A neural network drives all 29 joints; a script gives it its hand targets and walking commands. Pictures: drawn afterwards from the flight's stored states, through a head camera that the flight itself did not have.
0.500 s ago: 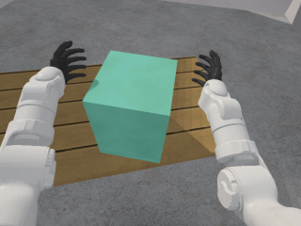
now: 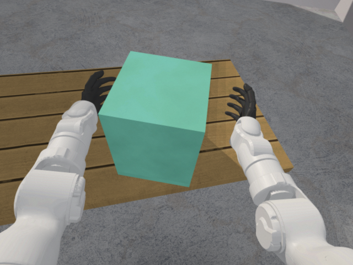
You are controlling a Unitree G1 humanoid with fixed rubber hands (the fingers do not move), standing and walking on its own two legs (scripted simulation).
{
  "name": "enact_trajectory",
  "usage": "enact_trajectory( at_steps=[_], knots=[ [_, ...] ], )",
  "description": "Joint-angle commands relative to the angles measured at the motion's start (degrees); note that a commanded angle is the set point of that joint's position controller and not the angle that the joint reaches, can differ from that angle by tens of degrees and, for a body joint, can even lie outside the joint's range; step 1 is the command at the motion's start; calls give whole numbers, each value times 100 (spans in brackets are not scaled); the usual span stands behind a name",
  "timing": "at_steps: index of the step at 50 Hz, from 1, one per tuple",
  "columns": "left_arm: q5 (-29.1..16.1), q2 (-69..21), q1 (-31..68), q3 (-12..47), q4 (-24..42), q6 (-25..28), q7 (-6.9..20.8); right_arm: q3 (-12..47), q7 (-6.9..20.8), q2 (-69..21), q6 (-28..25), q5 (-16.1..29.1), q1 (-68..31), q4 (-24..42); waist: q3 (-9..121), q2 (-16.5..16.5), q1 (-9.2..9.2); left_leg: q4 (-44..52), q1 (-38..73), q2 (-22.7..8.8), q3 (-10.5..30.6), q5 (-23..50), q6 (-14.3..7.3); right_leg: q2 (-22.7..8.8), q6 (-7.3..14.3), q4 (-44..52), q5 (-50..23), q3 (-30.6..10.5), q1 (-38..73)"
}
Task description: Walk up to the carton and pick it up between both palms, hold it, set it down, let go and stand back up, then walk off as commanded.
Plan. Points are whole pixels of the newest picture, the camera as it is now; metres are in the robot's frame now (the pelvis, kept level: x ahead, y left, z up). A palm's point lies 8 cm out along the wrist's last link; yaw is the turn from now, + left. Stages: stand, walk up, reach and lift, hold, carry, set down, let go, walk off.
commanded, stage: reach and lift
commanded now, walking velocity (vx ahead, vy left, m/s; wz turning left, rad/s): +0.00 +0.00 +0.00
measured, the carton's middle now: (161, 123) +0.45 +0.00 +0.03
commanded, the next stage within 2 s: none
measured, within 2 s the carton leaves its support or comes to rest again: neither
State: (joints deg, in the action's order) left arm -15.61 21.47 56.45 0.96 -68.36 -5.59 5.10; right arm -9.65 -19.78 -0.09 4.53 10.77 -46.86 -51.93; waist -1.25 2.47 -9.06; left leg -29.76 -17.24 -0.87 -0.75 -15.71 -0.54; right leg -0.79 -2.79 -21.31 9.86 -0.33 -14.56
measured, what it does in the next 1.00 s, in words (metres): stands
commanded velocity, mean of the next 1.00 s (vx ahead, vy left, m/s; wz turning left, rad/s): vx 0.00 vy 0.00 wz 0.00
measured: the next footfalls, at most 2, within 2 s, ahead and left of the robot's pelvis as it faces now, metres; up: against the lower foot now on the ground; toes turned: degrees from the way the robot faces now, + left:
none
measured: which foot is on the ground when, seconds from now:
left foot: down 0.00-1.00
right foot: down 0.00-1.00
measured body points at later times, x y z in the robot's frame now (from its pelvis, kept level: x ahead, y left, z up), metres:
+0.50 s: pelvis -0.01 +0.01 -0.01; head +0.06 +0.05 +0.43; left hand +0.47 +0.14 +0.05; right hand +0.40 -0.18 +0.07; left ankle -0.01 +0.09 -0.74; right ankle +0.01 -0.16 -0.74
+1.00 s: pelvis -0.01 +0.00 -0.01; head +0.07 +0.04 +0.43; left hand +0.48 +0.13 +0.05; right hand +0.40 -0.16 +0.06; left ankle -0.01 +0.09 -0.74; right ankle +0.01 -0.16 -0.74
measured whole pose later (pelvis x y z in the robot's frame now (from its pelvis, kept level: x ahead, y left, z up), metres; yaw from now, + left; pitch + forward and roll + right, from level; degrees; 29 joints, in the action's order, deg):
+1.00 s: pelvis -0.01 +0.00 -0.01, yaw -1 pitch +15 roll -3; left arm 4.7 13.7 56.6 -13.3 -74.3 11.2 4.6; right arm -32.2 -14.4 -11.8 -12.3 -16.5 -48.3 -56.5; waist 6.3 1.8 -9.1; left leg -32.4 -33.2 -1.1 -0.6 -14.3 -0.5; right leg -0.5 -3.2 -22.5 7.7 -0.3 -29.8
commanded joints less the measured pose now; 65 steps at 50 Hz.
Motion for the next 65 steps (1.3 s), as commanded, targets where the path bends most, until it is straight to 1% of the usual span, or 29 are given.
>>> enact_trajectory(
  at_steps=[1,4,8,11,12,16,17,18,19,20,22,24,25,26,30,32,33,34,39,44,46,48,53,54,55,60,61,62,65],
  knots=[
    [560,475,3509,46,523,1020,-110,117,206,37,-796,-477,-2755,965,4408,-918,-147,-185,264,-54,-11,2726,336,284,237,-499,-2765,353,378],
    [485,327,3917,280,514,1189,-163,-186,227,35,-946,-672,-2999,926,5046,-1193,-282,-235,344,-108,81,2457,382,289,282,-550,-2299,452,-11],
    [108,186,4299,596,596,1283,-286,-419,288,261,-1050,-762,-3411,1199,5691,-1460,-278,-381,594,-202,196,2394,501,370,374,-604,-1703,629,-858],
    [108,162,4429,632,840,1289,-371,-552,301,300,-1095,-782,-3261,1088,6207,-1620,-381,-560,862,-188,221,2729,560,407,390,-644,-1931,678,-982],
    [151,125,4323,504,1042,1323,-384,-472,315,234,-1161,-836,-3237,1372,6509,-1565,-199,-644,995,-160,147,3017,573,425,390,-675,-2132,664,-893],
    [318,1,4385,452,1111,1307,-406,-607,290,133,-1190,-932,-3343,1167,6514,-1662,-277,-774,853,-168,190,3032,576,448,404,-776,-2077,672,-1006],
    [305,-102,4349,491,864,1287,-412,-555,309,103,-1159,-947,-3286,983,6115,-1517,-257,-676,810,-185,197,2882,537,460,408,-753,-1961,674,-1088],
    [359,-214,4218,403,1284,1299,-439,-499,310,44,-1212,-899,-3234,1195,6400,-1749,-144,-697,1031,-171,174,3170,617,462,398,-743,-2173,671,-1013],
    [376,-321,4456,392,1250,1237,-430,-461,318,-75,-1176,-851,-3340,1154,6394,-1775,-208,-694,1066,-151,212,3140,603,443,380,-690,-2085,652,-1010],
    [436,-305,4291,327,919,1240,-414,-418,333,-127,-1150,-894,-3304,1001,5941,-1581,-94,-653,755,-118,133,2966,552,424,375,-714,-1985,627,-946],
    [614,-507,4380,272,1002,1271,-350,-458,333,-372,-1138,-1048,-3209,855,5890,-1514,-274,-600,673,-90,95,2970,529,427,386,-675,-2318,609,-603],
    [855,-520,4357,7,659,1261,-250,-448,364,-696,-1080,-1152,-3314,659,5505,-1301,-110,-482,370,-56,10,2519,407,320,335,-608,-2167,529,-404],
    [874,-668,4264,42,689,1277,-238,-505,372,-620,-1119,-1158,-3237,554,5390,-1300,-223,-375,534,-35,66,2569,440,334,350,-610,-2278,576,-394],
    [1074,-781,4160,-160,563,1250,-199,-619,359,-777,-1131,-1348,-3273,508,5159,-1153,-136,-331,440,-42,13,2569,399,309,294,-564,-2346,531,-231],
    [1662,-946,4255,-595,578,1313,-76,-1077,405,-1034,-1283,-1803,-3100,229,5030,-1325,-230,-289,424,-19,-35,2682,474,268,283,-527,-2346,562,-8],
    [1797,-998,4106,-817,541,1335,-86,-1182,390,-1057,-1427,-2094,-3282,539,5272,-1016,-81,-236,229,15,-120,2620,429,264,243,-559,-2598,527,384],
    [1922,-1255,3963,-880,588,1422,-19,-1070,471,-1337,-1507,-2246,-3220,532,5345,-1114,34,-211,303,32,-176,2734,434,208,251,-594,-2745,500,506],
    [2126,-1550,4008,-956,680,1464,58,-1181,562,-1606,-1574,-2411,-3203,560,5393,-1184,-12,-177,341,56,-181,2761,470,199,242,-553,-2734,507,635],
    [2948,-4004,3774,-1158,-265,1750,720,-762,1328,-4244,-1790,-3352,-3270,177,5220,-989,93,69,123,45,-314,2781,416,66,248,-561,-3095,517,1474],
    [3216,-4288,3564,-1272,-638,1946,793,-728,1625,-4414,-1918,-3504,-3233,-80,4997,-1066,183,123,171,50,-295,2829,498,153,251,-521,-3070,581,1548],
    [3022,-4330,3726,-1071,-449,2048,751,-634,1650,-4472,-1940,-3434,-3261,-113,5214,-1051,190,116,288,58,-345,2859,542,192,250,-457,-3041,566,1516],
    [3020,-4344,3791,-934,-622,2077,724,-682,1629,-4372,-2012,-3455,-3208,-359,5196,-1131,-22,50,618,-18,-183,3157,617,229,268,-444,-3015,676,1252],
    [3076,-4224,3681,-1104,-745,2072,733,-588,1589,-4399,-1946,-3424,-3009,-511,4837,-1111,132,161,469,14,-243,2744,562,178,308,-321,-2702,611,1277],
    [3054,-4299,3628,-1047,-724,2046,727,-591,1580,-4428,-1926,-3376,-2984,-496,4806,-1082,45,143,553,10,-232,2733,573,205,285,-340,-2742,650,1253],
    [2989,-4315,3726,-1032,-715,2076,716,-438,1607,-4396,-1954,-3342,-3090,-425,4867,-1146,154,120,620,-5,-239,2992,577,205,287,-385,-2871,633,1229],
    [3043,-4432,3615,-985,-711,2117,717,-472,1511,-4495,-2031,-3418,-3009,-373,4983,-1090,0,111,415,43,-244,2771,551,207,277,-356,-2967,614,1326],
    [2999,-4402,3734,-956,-614,2118,705,-349,1532,-4563,-2053,-3327,-3055,-355,5147,-1165,156,116,531,4,-233,2952,568,203,266,-345,-2974,584,1324],
    [3012,-4420,3749,-1007,-736,2073,709,-387,1505,-4511,-2037,-3302,-3005,-401,4825,-1066,61,130,432,30,-208,2908,533,207,258,-360,-2992,592,1352],
    [3062,-4265,3781,-1015,-718,2047,728,-478,1476,-4485,-2011,-3377,-2885,-585,4694,-1097,82,194,374,46,-282,2570,493,163,302,-280,-2699,555,1253]
  ],
)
